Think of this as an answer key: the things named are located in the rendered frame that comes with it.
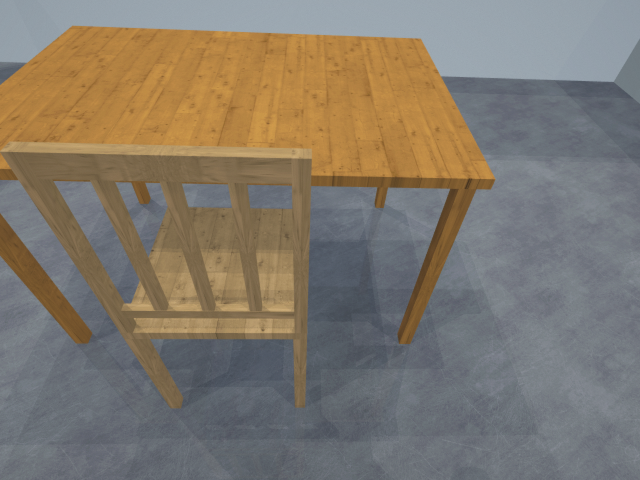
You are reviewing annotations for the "chair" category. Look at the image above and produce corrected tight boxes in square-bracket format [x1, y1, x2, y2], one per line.
[0, 141, 312, 408]

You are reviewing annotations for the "table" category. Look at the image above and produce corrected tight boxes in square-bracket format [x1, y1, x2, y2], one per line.
[0, 26, 496, 344]

